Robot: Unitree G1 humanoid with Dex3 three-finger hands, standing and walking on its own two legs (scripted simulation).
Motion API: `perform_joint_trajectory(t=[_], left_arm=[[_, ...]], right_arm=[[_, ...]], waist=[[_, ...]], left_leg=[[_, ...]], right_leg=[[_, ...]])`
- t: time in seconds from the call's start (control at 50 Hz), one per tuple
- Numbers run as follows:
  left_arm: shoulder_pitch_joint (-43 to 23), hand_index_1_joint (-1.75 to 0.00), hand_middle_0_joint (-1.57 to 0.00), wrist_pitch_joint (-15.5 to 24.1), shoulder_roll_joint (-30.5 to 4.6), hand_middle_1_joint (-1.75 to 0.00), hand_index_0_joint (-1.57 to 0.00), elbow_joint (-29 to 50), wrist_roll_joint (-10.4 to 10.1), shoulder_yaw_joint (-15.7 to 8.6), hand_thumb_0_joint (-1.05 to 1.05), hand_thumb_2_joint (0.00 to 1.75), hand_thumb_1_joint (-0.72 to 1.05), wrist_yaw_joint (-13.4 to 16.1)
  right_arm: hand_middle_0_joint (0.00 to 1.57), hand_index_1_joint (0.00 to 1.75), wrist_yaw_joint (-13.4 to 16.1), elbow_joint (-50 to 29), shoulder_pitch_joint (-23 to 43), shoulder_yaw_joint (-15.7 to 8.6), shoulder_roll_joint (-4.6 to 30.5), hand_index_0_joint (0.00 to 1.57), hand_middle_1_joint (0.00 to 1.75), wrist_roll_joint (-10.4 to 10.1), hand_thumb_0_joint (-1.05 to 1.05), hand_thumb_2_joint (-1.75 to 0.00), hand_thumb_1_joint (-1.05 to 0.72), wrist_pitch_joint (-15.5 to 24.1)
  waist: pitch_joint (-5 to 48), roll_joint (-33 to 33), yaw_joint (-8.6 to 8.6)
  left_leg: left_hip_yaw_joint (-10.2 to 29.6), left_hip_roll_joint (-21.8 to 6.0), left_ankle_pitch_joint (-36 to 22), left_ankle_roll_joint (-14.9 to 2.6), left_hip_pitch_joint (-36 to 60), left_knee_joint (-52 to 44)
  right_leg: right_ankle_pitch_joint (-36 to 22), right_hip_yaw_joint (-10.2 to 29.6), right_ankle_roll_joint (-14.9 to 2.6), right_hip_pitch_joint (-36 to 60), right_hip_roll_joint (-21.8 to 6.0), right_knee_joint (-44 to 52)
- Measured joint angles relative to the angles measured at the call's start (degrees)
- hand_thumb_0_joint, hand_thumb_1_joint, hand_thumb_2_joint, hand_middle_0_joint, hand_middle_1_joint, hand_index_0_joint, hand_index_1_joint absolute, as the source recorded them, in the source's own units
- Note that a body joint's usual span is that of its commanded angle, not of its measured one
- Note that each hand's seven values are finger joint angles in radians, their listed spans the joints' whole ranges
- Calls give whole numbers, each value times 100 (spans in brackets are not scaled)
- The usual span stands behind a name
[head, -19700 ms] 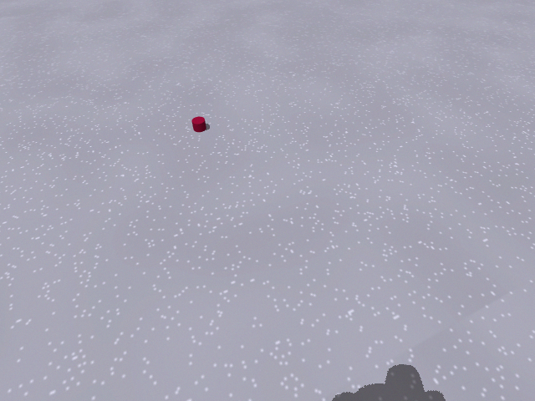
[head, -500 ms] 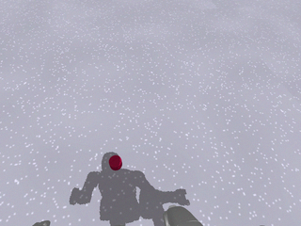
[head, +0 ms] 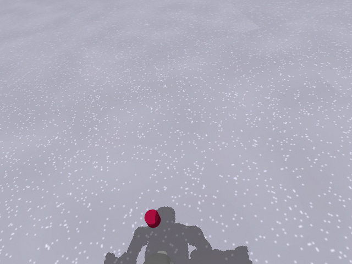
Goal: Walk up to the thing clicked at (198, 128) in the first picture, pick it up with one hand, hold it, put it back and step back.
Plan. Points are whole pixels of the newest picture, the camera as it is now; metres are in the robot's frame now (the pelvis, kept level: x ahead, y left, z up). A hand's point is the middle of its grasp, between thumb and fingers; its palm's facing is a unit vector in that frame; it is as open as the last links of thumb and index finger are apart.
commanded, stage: walk up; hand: left
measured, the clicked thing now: (152, 218) +0.50 +0.25 -0.74
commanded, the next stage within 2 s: stand in 1.26 s
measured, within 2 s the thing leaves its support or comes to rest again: neither
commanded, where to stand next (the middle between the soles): +0.10 +0.03 m, yaw -3 degrees
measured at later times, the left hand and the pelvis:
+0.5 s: hand out of the picture +0.03 +0.28 -0.16, palm faces -0.04 -0.91 -0.42, open 7.4 cm; pelvis -0.03 +0.01 -0.02, yaw -2 degrees
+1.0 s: hand out of the picture +0.02 +0.27 -0.15, palm faces -0.01 -0.94 -0.34, open 7.4 cm; pelvis -0.06 +0.02 +0.00, yaw +0 degrees
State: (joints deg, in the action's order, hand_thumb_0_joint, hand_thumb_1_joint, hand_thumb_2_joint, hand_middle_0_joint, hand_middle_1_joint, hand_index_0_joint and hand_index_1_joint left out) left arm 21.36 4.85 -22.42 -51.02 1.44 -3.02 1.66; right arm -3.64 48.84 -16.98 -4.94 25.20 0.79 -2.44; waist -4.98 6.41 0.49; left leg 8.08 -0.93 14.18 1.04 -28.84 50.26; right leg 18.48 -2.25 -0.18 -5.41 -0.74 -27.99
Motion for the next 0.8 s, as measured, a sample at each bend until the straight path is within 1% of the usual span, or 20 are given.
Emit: perform_joint_trajectory(t=[0.06,0.1,0.14,0.2,0.24,0.3,0.36,0.4,0.42,0.46,0.5,0.54,0.58,0.62,0.64,0.66,0.68,0.74,0.76,0.8], left_arm=[[-274,-30,-20,-156,-29,-30,-21,131,-76,46,1,90,90,11],[-450,-30,-20,-265,-42,-30,-21,209,-143,95,1,90,90,33],[-717,-30,-20,-343,-64,-30,-21,215,-238,123,1,90,90,83],[-1112,-30,-20,-455,-38,-30,-21,201,-343,160,1,90,90,183],[-1199,-30,-20,-475,-41,-30,-21,184,-346,168,1,90,90,188],[-1167,-30,-20,-444,3,-30,-21,129,-280,158,1,90,91,117],[-1030,-30,-20,-411,53,-30,-21,30,-134,101,1,90,91,13],[-986,-30,-20,-418,170,-30,-21,-69,-6,43,1,90,91,-23],[-928,-30,-20,-440,184,-30,-21,-74,45,32,1,90,91,-58],[-828,-30,-20,-489,154,-30,-21,-29,71,26,1,90,90,-103],[-790,-30,-20,-506,180,-30,-21,0,59,22,1,90,90,-97],[-772,-30,-20,-513,194,-30,-21,40,82,5,1,90,90,-95],[-773,-30,-20,-500,195,-30,-21,84,110,12,1,90,90,-87],[-770,-30,-20,-495,154,-30,-21,132,91,32,1,90,90,-104],[-775,-30,-20,-507,124,-30,-21,151,53,46,1,90,90,-119],[-830,-30,-20,-524,78,-30,-21,139,15,52,1,90,90,-126],[-901,-30,-20,-550,45,-30,-21,99,-26,48,1,90,90,-123],[-986,-30,-20,-589,66,-30,-21,-90,-92,94,1,90,91,-131],[-1004,-30,-20,-575,65,-30,-21,-156,-108,104,1,90,91,-147],[-1056,-30,-20,-506,97,-30,-21,-299,-123,114,1,90,91,-167]], right_arm=[[20,30,85,94,187,116,-161,20,30,-56,1,-90,-91,-18],[21,30,116,95,303,178,-229,20,30,-45,1,-90,-91,-8],[21,30,137,63,515,186,-326,20,30,33,1,-90,-91,-1],[21,30,123,-145,860,213,-438,20,30,17,1,-89,-91,1],[21,30,146,-287,1024,229,-503,20,30,25,1,-89,-91,-43],[21,30,182,-423,1199,231,-495,20,30,66,0,-89,-91,-61],[21,30,214,-458,1273,234,-421,20,30,52,0,-89,-91,-37],[21,30,260,-381,1271,212,-309,20,30,-1,0,-89,-91,-39],[21,30,298,-292,1225,197,-308,20,30,-35,0,-89,-91,-47],[21,30,362,-142,1138,187,-327,20,30,-70,0,-89,-91,-104],[21,30,393,-80,1053,162,-270,20,30,-127,0,-89,-91,-89],[21,30,416,-51,949,142,-221,20,30,-156,0,-89,-91,-13],[21,30,412,14,824,152,-177,20,30,-162,0,-89,-91,68],[21,30,400,124,704,168,-174,20,30,-124,0,-89,-91,126],[21,30,398,179,644,174,-180,20,30,-92,1,-90,-91,164],[21,30,414,262,627,168,-233,20,30,-48,1,-90,-91,207],[21,30,427,347,638,184,-316,20,30,2,1,-90,-91,231],[21,30,368,475,628,315,-442,20,30,19,1,-90,-91,298],[21,30,357,501,638,361,-482,20,30,15,1,-89,-91,321],[21,30,333,559,700,431,-530,20,30,-20,1,-89,-91,333]], waist=[[-200,-142,68],[-282,-239,72],[-460,-428,35],[-760,-540,-25],[-761,-612,-55],[-643,-629,-56],[-475,-573,-21],[-458,-292,-34],[-397,-288,-16],[-337,-501,120],[-367,-578,170],[-393,-625,173],[-396,-620,165],[-340,-636,133],[-302,-644,102],[-328,-738,77],[-382,-872,117],[-271,-843,74],[-225,-832,59],[-171,-742,47]], left_leg=[[-291,-18,-90,-71,285,-686],[-535,15,-438,-172,604,-1263],[-640,120,-320,-89,654,-1358],[-648,113,-294,-130,495,-1172],[-689,84,-344,-153,419,-1189],[-796,24,-348,-191,280,-1134],[-877,-70,-268,-139,102,-903],[-698,-236,-168,-108,5,-662],[-579,-145,281,-133,-53,-492],[-380,267,1197,-152,-198,333],[-260,542,1442,-169,-289,1133],[-330,612,1407,-145,-179,1350],[-478,501,1336,-107,198,779],[-662,355,1205,-91,741,-330],[-725,307,926,-101,1059,-1013],[-757,365,452,-123,1216,-1364],[-828,441,351,-145,1290,-1422],[-796,340,401,-194,1285,-1351],[-784,296,397,-181,1297,-1359],[-745,170,395,-127,1326,-1342]], right_leg=[[274,6,66,-189,-119,-450],[539,9,126,-416,-189,-908],[701,123,127,-768,-297,-1574],[1479,570,-39,-1410,41,-3029],[1569,626,-124,-1698,177,-3588],[1388,413,-139,-1714,130,-3216],[993,219,-122,-1299,118,-1923],[637,56,-163,-1170,313,-1664],[644,30,-186,-1186,309,-1689],[635,162,-219,-1250,150,-1720],[505,225,-213,-1262,45,-1574],[378,259,-187,-1301,-34,-1433],[283,237,-146,-1310,-64,-1311],[285,178,-109,-1358,-98,-1341],[333,136,-82,-1405,-120,-1436],[396,134,-46,-1436,-205,-1567],[406,226,-35,-1433,-273,-1647],[1041,340,-55,-1351,-100,-1651],[985,350,-76,-1264,-72,-1510],[62,253,-35,-1055,-11,-1015]])
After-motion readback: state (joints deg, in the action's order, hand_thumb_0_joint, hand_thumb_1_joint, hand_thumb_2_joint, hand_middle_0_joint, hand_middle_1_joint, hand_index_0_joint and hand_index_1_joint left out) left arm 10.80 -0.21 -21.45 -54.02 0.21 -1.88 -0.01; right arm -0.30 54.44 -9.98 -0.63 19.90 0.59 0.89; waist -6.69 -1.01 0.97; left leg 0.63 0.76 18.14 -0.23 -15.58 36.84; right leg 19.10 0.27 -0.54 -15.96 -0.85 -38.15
